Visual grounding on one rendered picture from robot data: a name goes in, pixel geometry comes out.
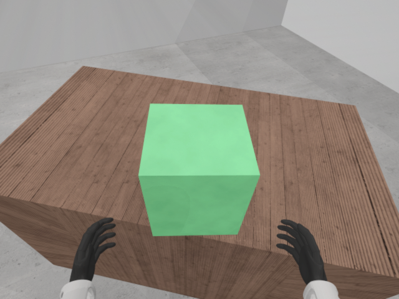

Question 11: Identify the robot right hand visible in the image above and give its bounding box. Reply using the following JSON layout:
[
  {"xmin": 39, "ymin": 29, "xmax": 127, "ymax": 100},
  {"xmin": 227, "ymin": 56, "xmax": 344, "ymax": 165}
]
[{"xmin": 276, "ymin": 219, "xmax": 327, "ymax": 285}]

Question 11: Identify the right robot forearm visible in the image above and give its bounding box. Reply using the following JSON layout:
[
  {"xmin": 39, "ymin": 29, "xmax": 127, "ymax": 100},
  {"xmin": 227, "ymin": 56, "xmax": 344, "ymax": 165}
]
[{"xmin": 303, "ymin": 280, "xmax": 340, "ymax": 299}]

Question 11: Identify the carton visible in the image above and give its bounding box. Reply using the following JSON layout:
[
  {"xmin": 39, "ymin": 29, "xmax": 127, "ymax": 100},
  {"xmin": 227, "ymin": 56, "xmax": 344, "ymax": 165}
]
[{"xmin": 138, "ymin": 103, "xmax": 260, "ymax": 236}]

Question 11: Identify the pedestal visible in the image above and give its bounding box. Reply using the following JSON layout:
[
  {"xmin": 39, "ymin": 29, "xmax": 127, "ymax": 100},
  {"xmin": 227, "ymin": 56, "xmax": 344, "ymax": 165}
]
[{"xmin": 0, "ymin": 66, "xmax": 399, "ymax": 299}]

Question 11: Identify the left robot forearm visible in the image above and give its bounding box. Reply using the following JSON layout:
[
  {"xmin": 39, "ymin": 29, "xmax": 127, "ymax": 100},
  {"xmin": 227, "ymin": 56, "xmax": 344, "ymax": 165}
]
[{"xmin": 60, "ymin": 280, "xmax": 96, "ymax": 299}]

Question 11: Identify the robot left hand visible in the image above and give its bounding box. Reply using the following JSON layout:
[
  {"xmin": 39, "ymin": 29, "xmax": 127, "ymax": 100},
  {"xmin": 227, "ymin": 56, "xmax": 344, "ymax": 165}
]
[{"xmin": 70, "ymin": 217, "xmax": 116, "ymax": 282}]

